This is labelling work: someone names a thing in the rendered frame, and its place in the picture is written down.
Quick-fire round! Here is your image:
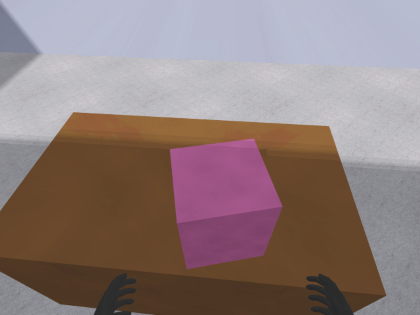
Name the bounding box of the right robot hand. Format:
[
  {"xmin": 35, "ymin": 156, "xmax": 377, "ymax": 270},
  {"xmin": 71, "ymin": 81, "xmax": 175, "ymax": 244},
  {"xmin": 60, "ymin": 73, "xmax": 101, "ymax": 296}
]
[{"xmin": 306, "ymin": 274, "xmax": 354, "ymax": 315}]

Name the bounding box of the left robot hand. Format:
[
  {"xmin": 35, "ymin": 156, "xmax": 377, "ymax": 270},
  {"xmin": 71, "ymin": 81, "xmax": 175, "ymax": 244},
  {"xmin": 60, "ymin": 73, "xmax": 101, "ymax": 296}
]
[{"xmin": 94, "ymin": 273, "xmax": 136, "ymax": 315}]

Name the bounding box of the pedestal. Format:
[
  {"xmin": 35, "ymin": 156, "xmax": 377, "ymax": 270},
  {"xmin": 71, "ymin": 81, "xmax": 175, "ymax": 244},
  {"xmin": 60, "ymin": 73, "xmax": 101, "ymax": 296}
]
[{"xmin": 0, "ymin": 112, "xmax": 387, "ymax": 315}]

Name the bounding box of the carton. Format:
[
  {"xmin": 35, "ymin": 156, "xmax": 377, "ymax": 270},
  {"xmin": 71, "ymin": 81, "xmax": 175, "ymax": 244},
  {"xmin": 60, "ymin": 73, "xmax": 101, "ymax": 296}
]
[{"xmin": 170, "ymin": 138, "xmax": 283, "ymax": 269}]

